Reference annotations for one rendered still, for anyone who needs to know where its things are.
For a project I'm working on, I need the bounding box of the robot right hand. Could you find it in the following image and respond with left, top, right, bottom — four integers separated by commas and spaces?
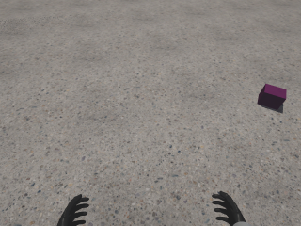
212, 191, 246, 226

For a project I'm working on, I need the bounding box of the robot left hand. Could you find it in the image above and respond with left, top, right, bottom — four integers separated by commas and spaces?
56, 194, 89, 226

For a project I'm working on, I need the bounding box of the carton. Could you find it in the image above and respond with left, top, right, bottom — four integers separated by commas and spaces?
257, 84, 287, 110

